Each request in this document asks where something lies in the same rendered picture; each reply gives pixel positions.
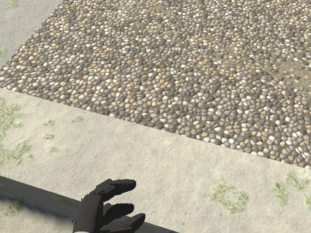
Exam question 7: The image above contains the robot left hand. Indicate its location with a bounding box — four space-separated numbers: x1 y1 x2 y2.
72 179 146 233

